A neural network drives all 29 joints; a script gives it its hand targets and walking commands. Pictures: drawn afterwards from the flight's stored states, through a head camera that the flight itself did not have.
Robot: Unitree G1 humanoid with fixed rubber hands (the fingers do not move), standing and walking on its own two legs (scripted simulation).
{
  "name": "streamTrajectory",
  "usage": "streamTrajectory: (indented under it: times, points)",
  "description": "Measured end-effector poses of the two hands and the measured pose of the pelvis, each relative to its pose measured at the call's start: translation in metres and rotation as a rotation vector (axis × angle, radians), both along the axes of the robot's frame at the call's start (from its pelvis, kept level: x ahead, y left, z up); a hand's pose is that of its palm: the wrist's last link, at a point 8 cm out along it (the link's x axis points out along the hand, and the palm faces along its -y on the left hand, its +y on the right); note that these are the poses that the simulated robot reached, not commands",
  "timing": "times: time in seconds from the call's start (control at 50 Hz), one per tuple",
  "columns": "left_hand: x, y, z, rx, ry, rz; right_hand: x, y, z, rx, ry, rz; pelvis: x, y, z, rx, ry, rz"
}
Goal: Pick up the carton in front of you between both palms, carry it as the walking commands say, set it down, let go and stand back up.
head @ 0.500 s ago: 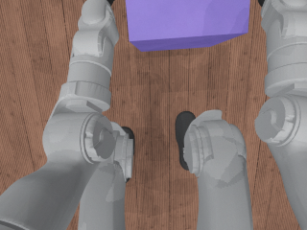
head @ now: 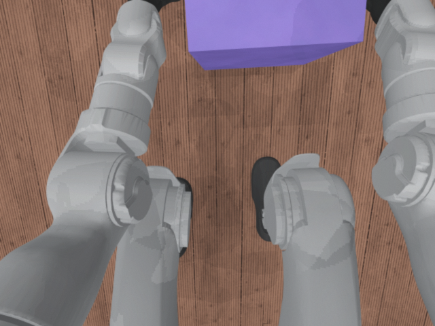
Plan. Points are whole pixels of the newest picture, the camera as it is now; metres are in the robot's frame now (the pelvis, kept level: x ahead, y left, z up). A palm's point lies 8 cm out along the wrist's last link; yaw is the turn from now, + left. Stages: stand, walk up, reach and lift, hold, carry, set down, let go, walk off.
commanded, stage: set down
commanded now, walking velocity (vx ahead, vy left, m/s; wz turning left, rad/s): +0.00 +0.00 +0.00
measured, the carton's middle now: out of the picture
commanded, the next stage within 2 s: let go in 1.24 s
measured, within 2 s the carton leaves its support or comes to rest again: neither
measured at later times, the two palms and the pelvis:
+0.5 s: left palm out of the picture +0.54 +0.05 -0.07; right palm out of the picture +0.50 -0.32 -0.08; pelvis -0.01 +0.00 +0.05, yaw -2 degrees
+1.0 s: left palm out of the picture +0.54 +0.06 +0.07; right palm out of the picture +0.50 -0.34 +0.07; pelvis +0.02 -0.01 +0.18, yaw -3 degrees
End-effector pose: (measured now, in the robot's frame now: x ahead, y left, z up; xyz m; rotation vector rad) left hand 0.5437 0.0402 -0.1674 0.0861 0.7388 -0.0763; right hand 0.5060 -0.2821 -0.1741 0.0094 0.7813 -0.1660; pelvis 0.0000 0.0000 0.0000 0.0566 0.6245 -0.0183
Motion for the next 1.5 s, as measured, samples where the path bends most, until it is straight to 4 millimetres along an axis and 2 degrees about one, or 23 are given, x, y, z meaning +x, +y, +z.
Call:
streamTrajectory:
  times: [0.08, 0.16, 0.26, 0.36, 0.46, 0.58, 0.86, 1.14, 1.28, 1.38, 1.5]
  points:
    - [-0.014, 0.019, -0.021, 0.028, 0.035, 0.039, -0.025, -0.019, -0.023, -0.049, 0.041, -0.072, -0.002, -0.002, 0.000, 0.001, -0.017, 0.001]
    - [-0.015, 0.034, -0.022, 0.047, 0.012, 0.051, -0.028, -0.034, -0.023, -0.064, -0.008, -0.103, -0.006, -0.003, -0.002, -0.003, -0.051, -0.002]
    - [-0.008, 0.026, -0.002, 0.028, -0.041, 0.050, -0.012, -0.040, 0.001, -0.050, -0.079, -0.097, -0.010, -0.005, -0.003, 0.003, -0.072, -0.007]
    - [-0.001, 0.011, 0.034, 0.024, -0.091, 0.056, -0.002, -0.041, 0.040, -0.043, -0.130, -0.081, -0.013, -0.005, 0.008, 0.012, -0.062, -0.028]
    - [0.001, 0.005, 0.078, 0.039, -0.094, 0.072, -0.003, -0.042, 0.082, -0.045, -0.130, -0.071, -0.011, -0.004, 0.035, 0.021, -0.019, -0.042]
    - [0.002, 0.008, 0.121, 0.045, -0.080, 0.086, -0.005, -0.043, 0.123, -0.054, -0.113, -0.064, -0.005, -0.005, 0.070, 0.031, 0.060, -0.050]
    - [0.000, 0.016, 0.192, 0.041, -0.113, 0.091, -0.003, -0.049, 0.199, -0.066, -0.131, -0.062, 0.008, -0.010, 0.137, 0.025, 0.147, -0.055]
    - [-0.002, 0.017, 0.282, 0.045, -0.115, 0.092, -0.003, -0.055, 0.290, -0.053, -0.133, -0.050, 0.023, -0.014, 0.216, 0.024, 0.154, -0.077]
    - [-0.005, 0.019, 0.321, 0.053, -0.113, 0.084, -0.005, -0.055, 0.328, -0.058, -0.124, -0.043, 0.030, -0.018, 0.253, 0.017, 0.143, -0.081]
    - [-0.014, 0.022, 0.339, 0.088, -0.095, 0.052, -0.015, -0.056, 0.345, -0.093, -0.090, -0.023, 0.038, -0.021, 0.276, 0.011, 0.127, -0.084]
    - [-0.049, 0.038, 0.357, 0.151, -0.037, 0.001, -0.055, -0.054, 0.363, -0.137, -0.026, 0.000, 0.054, -0.025, 0.306, 0.000, 0.069, -0.089]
